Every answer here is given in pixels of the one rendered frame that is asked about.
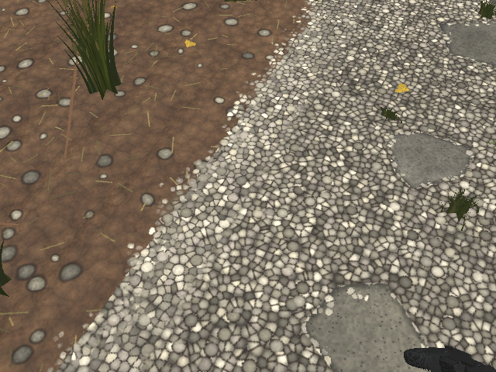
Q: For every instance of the right robot hand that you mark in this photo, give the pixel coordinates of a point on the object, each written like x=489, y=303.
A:
x=446, y=359

